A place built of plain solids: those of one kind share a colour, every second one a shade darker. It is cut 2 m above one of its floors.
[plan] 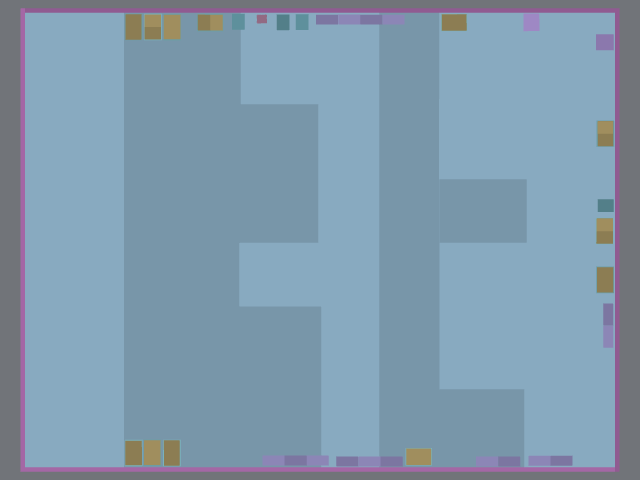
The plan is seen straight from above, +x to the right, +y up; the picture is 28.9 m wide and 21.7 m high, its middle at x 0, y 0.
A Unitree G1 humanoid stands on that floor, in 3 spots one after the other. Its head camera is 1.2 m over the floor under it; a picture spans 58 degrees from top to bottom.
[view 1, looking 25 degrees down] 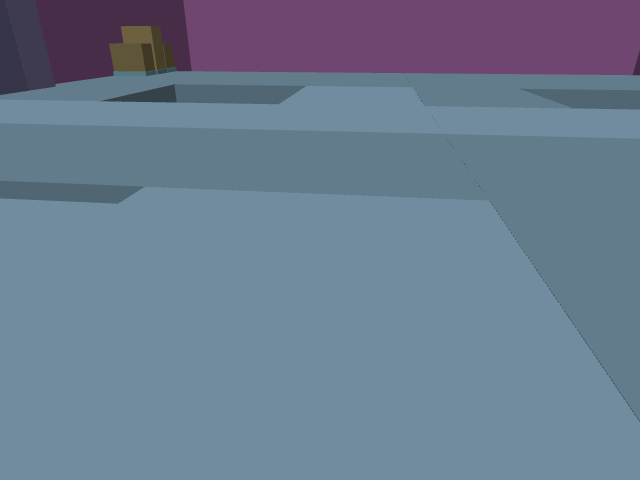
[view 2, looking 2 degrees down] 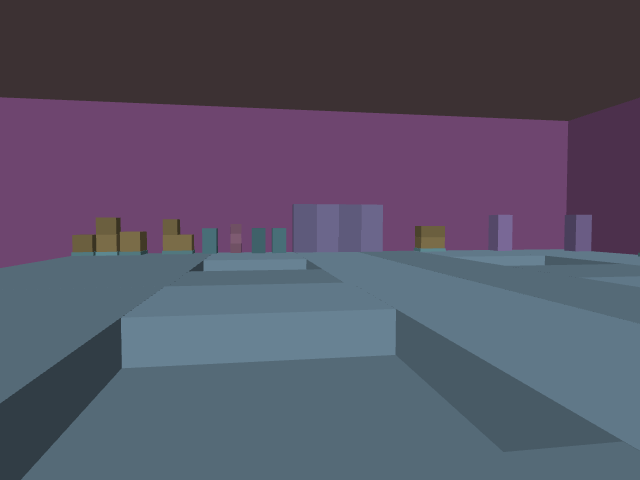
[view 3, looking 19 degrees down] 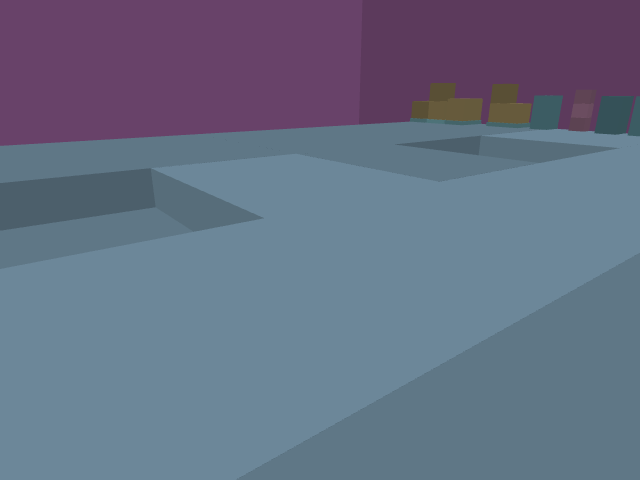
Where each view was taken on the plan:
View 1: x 8.88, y -1.09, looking -173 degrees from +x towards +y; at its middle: floor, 2.84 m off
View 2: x -1.97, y -8.90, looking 81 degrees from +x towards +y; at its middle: shelving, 18.88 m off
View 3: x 3.71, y -5.06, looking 143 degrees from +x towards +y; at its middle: floor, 3.69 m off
